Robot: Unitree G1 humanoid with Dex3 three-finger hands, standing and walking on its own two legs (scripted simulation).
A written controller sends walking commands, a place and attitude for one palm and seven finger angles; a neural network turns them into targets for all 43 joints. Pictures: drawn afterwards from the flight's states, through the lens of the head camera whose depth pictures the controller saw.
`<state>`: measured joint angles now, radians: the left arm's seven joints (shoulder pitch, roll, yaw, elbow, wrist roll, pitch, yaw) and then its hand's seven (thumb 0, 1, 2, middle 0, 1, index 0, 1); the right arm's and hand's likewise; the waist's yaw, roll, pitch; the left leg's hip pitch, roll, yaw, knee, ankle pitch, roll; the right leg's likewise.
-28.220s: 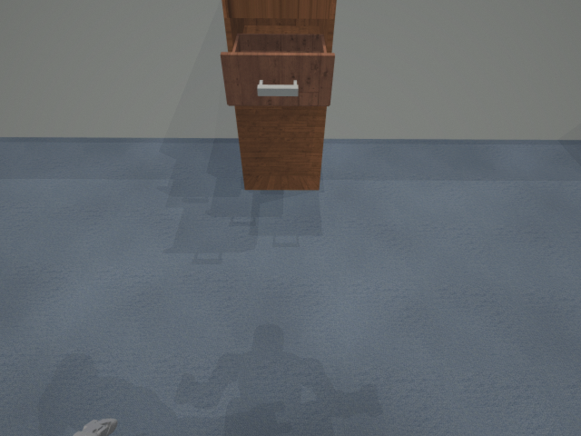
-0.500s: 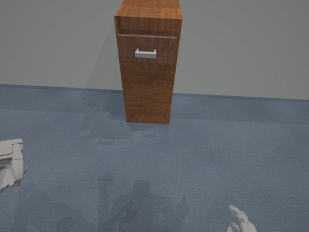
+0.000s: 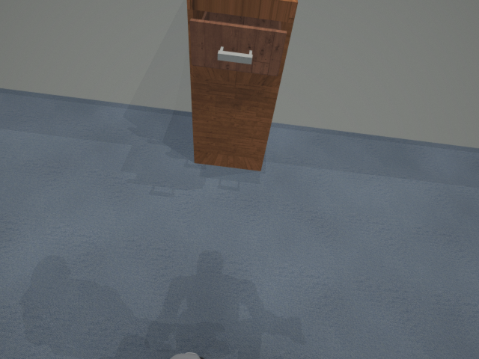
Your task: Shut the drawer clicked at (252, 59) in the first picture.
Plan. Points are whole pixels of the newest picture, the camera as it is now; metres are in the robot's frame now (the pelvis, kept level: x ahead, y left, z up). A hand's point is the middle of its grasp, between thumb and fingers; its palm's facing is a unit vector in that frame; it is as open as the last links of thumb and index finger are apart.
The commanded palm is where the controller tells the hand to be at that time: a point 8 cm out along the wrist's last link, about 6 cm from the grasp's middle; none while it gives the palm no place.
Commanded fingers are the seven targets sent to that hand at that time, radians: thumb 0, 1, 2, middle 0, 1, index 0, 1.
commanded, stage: let the arm hang, fingers relaxed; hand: left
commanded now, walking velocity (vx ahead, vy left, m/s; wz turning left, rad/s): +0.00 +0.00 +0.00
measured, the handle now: (235, 54) +1.07 +0.06 -0.03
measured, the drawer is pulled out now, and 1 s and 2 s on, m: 0.08 0.08 0.08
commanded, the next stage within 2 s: look to check the result in 0.74 s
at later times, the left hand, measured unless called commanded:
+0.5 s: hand out of the picture +0.08 +0.23 -0.14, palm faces -0.02 -0.94 -0.35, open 7.2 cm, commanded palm none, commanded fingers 0.00 0.90 0.90 -0.20 -0.30 -0.20 -0.30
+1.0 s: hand out of the picture +0.10 +0.20 -0.16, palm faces -0.05 -0.95 -0.29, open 7.4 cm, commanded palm none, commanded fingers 0.00 0.90 0.90 -0.20 -0.30 -0.20 -0.30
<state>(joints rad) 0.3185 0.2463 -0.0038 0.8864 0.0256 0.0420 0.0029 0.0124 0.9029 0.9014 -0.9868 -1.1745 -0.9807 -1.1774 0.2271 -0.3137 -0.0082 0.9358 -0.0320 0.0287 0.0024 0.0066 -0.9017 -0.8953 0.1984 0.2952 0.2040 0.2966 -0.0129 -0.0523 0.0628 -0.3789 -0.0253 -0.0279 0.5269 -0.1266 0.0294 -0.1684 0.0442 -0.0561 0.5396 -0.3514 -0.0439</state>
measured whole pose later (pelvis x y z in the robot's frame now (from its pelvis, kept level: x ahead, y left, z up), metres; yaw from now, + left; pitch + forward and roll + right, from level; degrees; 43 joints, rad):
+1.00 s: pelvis +0.05 -0.02 +0.01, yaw -3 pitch -2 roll +0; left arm 0.17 0.27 0.02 1.12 0.01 -0.01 0.03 0.00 0.90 0.90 -0.20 -0.30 -0.20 -0.30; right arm 0.14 -0.28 -0.01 1.13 -0.02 0.01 -0.02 0.00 -0.90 -0.90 0.20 0.30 0.20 0.30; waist -0.01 0.00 0.08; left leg -0.22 -0.01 0.01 0.38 -0.14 0.00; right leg 0.02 0.06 0.00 0.31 -0.30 -0.06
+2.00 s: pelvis +0.16 -0.01 +0.01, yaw -5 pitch +0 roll +0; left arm 0.23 0.17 0.06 1.09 0.03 0.01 -0.01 0.01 0.92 0.90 -0.20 -0.30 -0.20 -0.30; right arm 0.44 -0.09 -0.01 1.18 -0.04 -0.05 -0.04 0.00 -0.90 -0.90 0.20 0.29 0.20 0.30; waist -0.02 -0.02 0.10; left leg -0.07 0.04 0.11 0.40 -0.32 0.01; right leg -0.53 -0.08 -0.04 1.01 -0.28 -0.02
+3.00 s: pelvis +0.49 -0.15 +0.00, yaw -1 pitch -1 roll +1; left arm 0.18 0.16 0.05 1.05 0.03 -0.04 0.02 0.00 0.91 0.90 -0.19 -0.30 -0.19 -0.30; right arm 0.29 -0.19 -0.04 1.12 -0.01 0.03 -0.01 0.00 -0.92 -0.90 0.20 0.29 0.20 0.30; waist -0.02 0.04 0.10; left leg -0.32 0.05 0.06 0.86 -0.51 -0.02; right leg -0.28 -0.05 -0.12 0.55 -0.26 -0.03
